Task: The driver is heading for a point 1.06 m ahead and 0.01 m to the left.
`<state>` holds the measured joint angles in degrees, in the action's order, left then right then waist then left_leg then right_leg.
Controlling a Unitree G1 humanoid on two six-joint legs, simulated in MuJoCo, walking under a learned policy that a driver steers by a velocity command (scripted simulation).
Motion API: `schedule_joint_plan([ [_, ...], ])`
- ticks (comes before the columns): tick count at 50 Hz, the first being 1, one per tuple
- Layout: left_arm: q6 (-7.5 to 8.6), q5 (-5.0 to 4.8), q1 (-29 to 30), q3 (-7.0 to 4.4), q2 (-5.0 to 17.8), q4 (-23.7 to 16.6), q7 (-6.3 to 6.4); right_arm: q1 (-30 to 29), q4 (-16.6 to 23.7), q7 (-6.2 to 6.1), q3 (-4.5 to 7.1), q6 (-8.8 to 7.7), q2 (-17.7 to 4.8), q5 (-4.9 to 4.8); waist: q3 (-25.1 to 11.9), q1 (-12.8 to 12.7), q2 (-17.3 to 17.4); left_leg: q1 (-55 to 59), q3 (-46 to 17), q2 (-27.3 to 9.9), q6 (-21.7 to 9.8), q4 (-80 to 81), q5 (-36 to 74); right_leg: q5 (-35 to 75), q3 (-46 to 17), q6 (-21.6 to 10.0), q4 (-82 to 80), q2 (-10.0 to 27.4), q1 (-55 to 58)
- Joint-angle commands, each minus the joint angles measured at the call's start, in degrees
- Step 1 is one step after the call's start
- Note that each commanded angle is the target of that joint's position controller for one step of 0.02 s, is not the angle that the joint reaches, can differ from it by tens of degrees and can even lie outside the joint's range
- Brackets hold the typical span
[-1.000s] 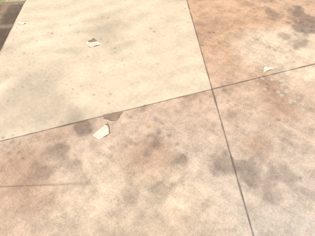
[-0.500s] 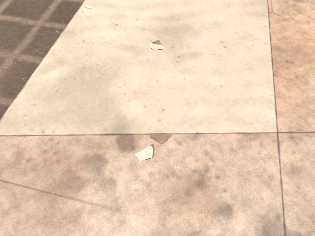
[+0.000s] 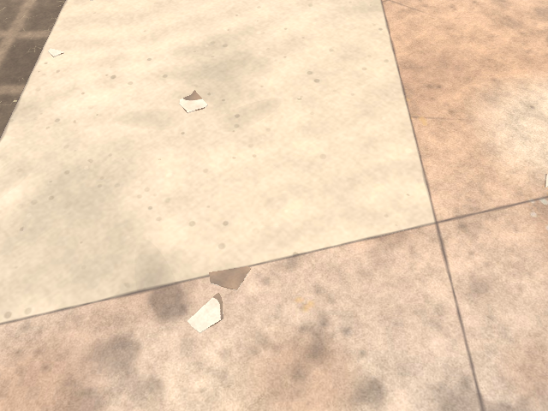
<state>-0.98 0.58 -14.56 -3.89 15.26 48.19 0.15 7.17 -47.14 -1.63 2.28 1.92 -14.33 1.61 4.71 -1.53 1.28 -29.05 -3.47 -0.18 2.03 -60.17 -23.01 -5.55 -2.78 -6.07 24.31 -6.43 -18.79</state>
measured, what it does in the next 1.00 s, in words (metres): steps on the spot: left foot, then right foot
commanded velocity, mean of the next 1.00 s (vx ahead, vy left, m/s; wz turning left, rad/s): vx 0.01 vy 0.00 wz -0.19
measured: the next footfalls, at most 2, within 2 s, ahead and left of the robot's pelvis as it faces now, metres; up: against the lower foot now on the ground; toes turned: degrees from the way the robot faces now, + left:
left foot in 0.28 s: +0.07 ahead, +0.14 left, +0.00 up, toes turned -12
right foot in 0.62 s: -0.01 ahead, -0.07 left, +0.00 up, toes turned -6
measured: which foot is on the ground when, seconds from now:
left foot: up 0.00-0.26, down 0.28-1.00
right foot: down 0.00-0.28, up 0.30-0.60, down 0.62-1.00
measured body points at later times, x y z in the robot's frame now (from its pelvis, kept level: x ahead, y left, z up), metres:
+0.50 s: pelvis +0.02 +0.06 +0.01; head +0.04 +0.08 +0.46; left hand +0.16 +0.31 -0.14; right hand +0.06 -0.22 -0.10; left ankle +0.03 +0.15 -0.74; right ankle -0.04 -0.07 -0.69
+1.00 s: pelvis -0.01 +0.04 +0.01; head -0.01 +0.04 +0.46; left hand +0.07 +0.28 -0.14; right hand -0.02 -0.21 -0.14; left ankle +0.03 +0.15 -0.74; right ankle -0.05 -0.06 -0.74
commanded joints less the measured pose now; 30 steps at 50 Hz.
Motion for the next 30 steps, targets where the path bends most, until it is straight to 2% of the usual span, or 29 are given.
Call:
schedule_joint_plan([
  [1, -0.04, 0.23, -1.49, -2.34, 9.01, -3.36, 0.20, 3.79, 2.12, -0.45, 1.12, 0.58, -4.74, -0.24, -8.31, 0.56, -7.10, 0.52, 0.80, 0.51, 1.23, 4.20, 1.04, -0.79, -17.50, -7.31, -9.13, 13.55, 5.86],
  [4, -0.82, 0.46, -1.39, -2.72, 9.43, -3.96, 0.20, 1.51, 3.30, -0.66, 1.19, 0.56, -5.26, -0.56, -7.55, -0.65, -8.23, 0.01, 0.01, 0.68, 1.32, 8.53, 1.17, -10.14, -21.30, -6.70, -10.11, 13.40, 6.32],
  [6, -1.09, 0.67, -1.10, -2.97, 9.69, -4.28, 0.12, 1.02, 3.85, -0.78, 1.08, 0.18, -5.26, -0.81, -7.39, -0.98, -8.38, 1.00, -0.34, 1.20, 0.94, 11.34, 0.60, -10.65, -23.23, -6.47, -9.73, 13.40, 6.55],
  [9, -1.30, 1.03, 0.48, -2.82, 9.05, -4.68, -0.08, 3.36, 3.60, -0.96, 0.85, -0.54, -5.27, -1.32, -8.39, -0.59, -9.05, 5.95, 0.50, 1.98, -0.40, 16.50, -0.69, -6.32, -23.66, -6.01, -8.47, 13.48, 6.16],
  [11, -1.56, 1.05, 1.52, -2.60, 8.57, -4.60, -0.26, 6.03, 3.26, -1.13, 0.72, -0.97, -5.25, -1.61, -8.61, 0.24, -9.52, 10.90, 1.38, 2.84, -1.80, 22.66, -0.99, -2.56, -24.41, -5.18, -7.35, 13.40, 5.08],
  [13, -1.98, 0.24, 2.95, -2.25, 8.08, -4.50, -0.03, 10.53, 2.18, -1.37, 0.53, -1.62, -4.70, -1.42, -8.07, 2.82, -8.23, 19.08, 2.11, 3.16, -3.79, 37.13, 5.94, -4.00, -23.74, -2.24, -4.82, 11.45, 1.76],
  [14, -1.88, -0.10, 1.94, -1.67, 6.33, -4.63, 0.20, 9.77, 2.49, -1.68, 0.94, -1.99, -7.04, -0.73, -6.66, 1.85, -3.22, 21.39, -4.00, -1.84, -5.29, 44.79, 5.16, -10.89, -20.99, 0.81, -1.00, 8.09, -1.61],
  [15, -1.53, -0.82, -0.43, -0.75, 3.08, -5.28, 0.25, 6.75, 4.48, -1.79, 1.66, -2.08, -12.02, 0.36, -7.21, -0.17, 9.14, 23.34, -20.85, -16.07, -9.80, 50.73, 2.57, -19.48, -11.36, 4.11, 10.17, 0.23, -7.60],
  [16, -1.28, 0.49, 1.49, -1.77, 6.98, -4.88, 0.74, 3.68, 5.07, -1.16, 1.87, -2.06, -12.91, 0.71, -3.66, 0.76, 8.53, 13.81, -25.14, -21.25, -14.91, 50.40, 10.78, -25.39, -5.39, 4.88, 19.99, -3.42, -7.80],
  [17, -1.21, 0.90, 1.30, -1.99, 7.65, -4.43, 0.66, 3.58, 4.75, -0.81, 1.06, -2.37, -9.73, 0.42, -3.41, -0.35, 5.18, 11.12, -22.19, -19.60, -16.28, 48.75, 17.06, -23.73, -7.15, 5.08, 26.12, -0.88, -4.07],
  [18, -1.25, 0.56, 0.14, -1.93, 7.03, -3.21, 0.40, 1.12, 4.67, -0.56, 0.32, -2.67, -7.05, -0.21, -2.67, -1.95, 3.78, 11.21, -16.26, -15.63, -14.72, 47.44, 20.60, -20.42, -6.98, 5.40, 28.67, -0.23, -3.12],
  [19, -1.42, 0.57, -0.70, -1.80, 6.55, -2.32, 0.29, 0.09, 4.87, -0.50, 0.15, -2.82, -6.62, -0.37, -3.15, -2.18, 5.03, 13.37, -11.76, -12.28, -12.88, 46.14, 24.47, -18.40, -6.36, 5.97, 30.26, -0.39, -3.23],
  [20, -1.61, 0.75, -1.31, -1.64, 6.21, -1.55, 0.16, 0.62, 4.70, -0.71, 0.05, -2.97, -6.58, -0.51, -3.95, -1.77, 6.85, 16.52, -9.40, -10.76, -12.39, 44.74, 30.06, -18.06, -5.80, 6.62, 31.01, -0.40, -4.03],
  [22, -1.79, 0.49, -0.07, -0.96, 5.08, -0.91, 0.21, 3.93, 3.27, -0.72, -0.18, -3.11, -6.32, -0.70, -5.39, -0.08, 6.63, 22.36, -7.11, -9.95, -12.44, 42.03, 39.87, -19.04, -4.63, 8.03, 26.95, 0.34, -4.28],
  [25, -1.96, -0.31, 3.08, 0.34, 3.25, -0.36, 0.77, 7.18, 1.15, -0.69, -0.21, -2.89, -6.87, -0.66, -6.93, 2.33, 7.57, 27.06, -6.85, -9.95, -12.37, 39.55, 43.09, -20.45, -1.05, 8.81, 15.32, 2.59, -0.15],
  [27, -2.02, -1.07, 3.55, 0.66, 3.45, 0.57, 1.32, 8.30, -0.09, -0.53, 0.05, -2.39, -7.67, -0.34, -6.85, 3.13, 9.21, 27.76, -7.93, -9.94, -12.20, 38.47, 44.63, -19.39, 0.81, 8.14, 7.69, 2.87, 3.07],
  [28, -1.93, -1.28, 2.83, 0.77, 3.54, 1.38, 1.57, 8.27, -0.68, -0.45, 0.17, -2.18, -7.92, -0.42, -6.63, 2.61, 9.07, 27.77, -8.16, -9.72, -11.64, 37.76, 45.30, -15.97, 1.33, 7.65, 2.37, 3.00, 5.08],
  [30, -1.27, -0.77, 0.33, 1.00, 4.00, 3.53, 2.09, 7.51, -1.48, -0.37, 0.31, -2.11, -7.89, -0.84, -6.90, 0.98, 6.66, 24.19, -8.18, -9.05, -8.60, 36.91, 42.15, -1.32, -0.68, 6.47, -9.82, 5.45, 13.83],
])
